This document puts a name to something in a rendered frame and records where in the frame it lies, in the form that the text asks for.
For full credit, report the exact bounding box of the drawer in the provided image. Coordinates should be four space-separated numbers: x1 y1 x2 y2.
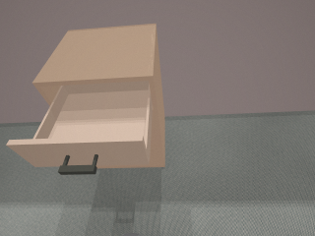
6 81 153 167

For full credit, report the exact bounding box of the handle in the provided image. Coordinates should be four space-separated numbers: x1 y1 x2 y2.
58 154 98 175

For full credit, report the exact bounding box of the cabinet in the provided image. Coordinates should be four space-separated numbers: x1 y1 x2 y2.
32 24 165 169

